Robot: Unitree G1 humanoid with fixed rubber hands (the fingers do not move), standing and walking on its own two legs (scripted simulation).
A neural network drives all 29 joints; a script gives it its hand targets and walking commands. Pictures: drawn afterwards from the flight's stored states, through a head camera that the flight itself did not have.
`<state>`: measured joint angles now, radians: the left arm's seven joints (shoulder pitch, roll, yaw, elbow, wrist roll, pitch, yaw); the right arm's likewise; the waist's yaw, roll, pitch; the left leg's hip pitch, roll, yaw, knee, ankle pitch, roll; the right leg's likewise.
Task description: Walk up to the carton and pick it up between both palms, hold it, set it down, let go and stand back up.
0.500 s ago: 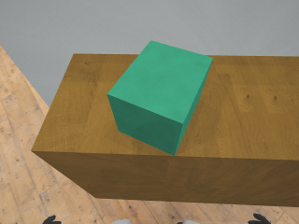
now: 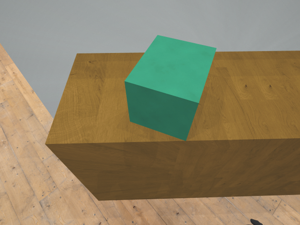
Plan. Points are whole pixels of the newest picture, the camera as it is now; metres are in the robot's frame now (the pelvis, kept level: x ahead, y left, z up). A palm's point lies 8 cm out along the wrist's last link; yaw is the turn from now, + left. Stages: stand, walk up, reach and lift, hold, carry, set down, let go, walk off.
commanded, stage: walk up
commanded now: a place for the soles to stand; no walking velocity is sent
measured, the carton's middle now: (171, 86) +0.50 -0.07 +0.07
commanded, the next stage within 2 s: reach and lift in 1.58 s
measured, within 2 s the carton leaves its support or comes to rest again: neither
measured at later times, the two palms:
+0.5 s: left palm out of the picture +0.10 +0.27 -0.10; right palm out of the picture +0.07 -0.33 -0.11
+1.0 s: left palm out of the picture +0.11 +0.26 -0.09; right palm out of the picture +0.11 -0.32 -0.09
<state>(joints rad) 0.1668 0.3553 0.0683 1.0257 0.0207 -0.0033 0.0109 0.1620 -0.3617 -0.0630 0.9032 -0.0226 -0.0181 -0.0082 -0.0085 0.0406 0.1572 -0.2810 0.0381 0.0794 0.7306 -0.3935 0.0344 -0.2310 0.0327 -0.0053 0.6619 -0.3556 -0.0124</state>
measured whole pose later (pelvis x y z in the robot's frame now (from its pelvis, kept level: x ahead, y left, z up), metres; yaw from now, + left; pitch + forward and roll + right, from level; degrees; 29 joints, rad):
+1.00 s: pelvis +0.02 -0.03 +0.03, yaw -1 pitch -3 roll +1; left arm 0.08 0.32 0.02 1.13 0.00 -0.03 -0.01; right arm 0.07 -0.34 0.00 1.10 -0.01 -0.02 0.01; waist 0.01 0.01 0.05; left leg -0.09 0.02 0.05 0.36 -0.22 -0.01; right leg -0.15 -0.01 -0.04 0.40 -0.20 -0.01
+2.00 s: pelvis +0.01 -0.04 +0.02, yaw -1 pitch -5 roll +0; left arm 0.11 0.30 0.11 0.36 0.08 0.50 -0.06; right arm 0.17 -0.22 -0.02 0.67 0.04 -0.04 -0.07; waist -0.02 -0.07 0.18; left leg -0.15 0.05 0.04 0.55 -0.32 -0.02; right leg -0.19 0.01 -0.04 0.54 -0.26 -0.02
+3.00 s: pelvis +0.02 +0.00 +0.03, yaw -4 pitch -7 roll -1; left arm 0.42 0.43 0.06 -0.11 -0.19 0.35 -0.14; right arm 0.58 -0.01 0.04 -0.19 0.10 0.27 -0.27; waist 0.06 0.00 0.14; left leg 0.01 0.03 0.10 0.38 -0.26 0.01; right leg -0.02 0.00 0.01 0.30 -0.15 0.02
